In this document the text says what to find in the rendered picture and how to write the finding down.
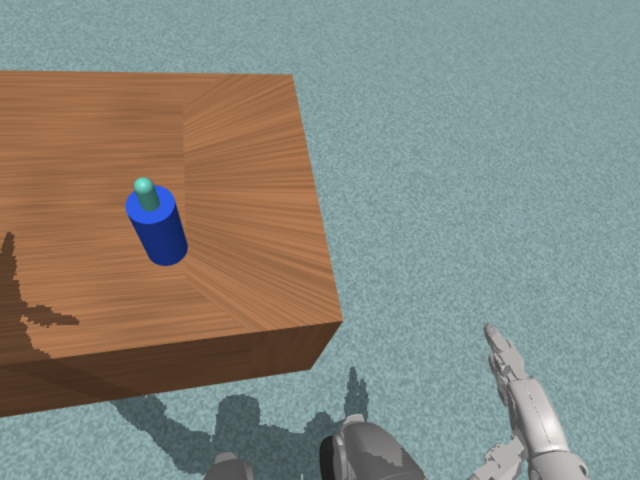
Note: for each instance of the bottle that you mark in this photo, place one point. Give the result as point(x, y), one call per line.
point(153, 212)

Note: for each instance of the right robot hand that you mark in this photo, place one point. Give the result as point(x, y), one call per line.
point(535, 425)

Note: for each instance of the right robot foot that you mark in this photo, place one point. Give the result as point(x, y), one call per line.
point(326, 459)

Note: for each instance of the right robot arm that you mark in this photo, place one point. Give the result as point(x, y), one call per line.
point(557, 465)

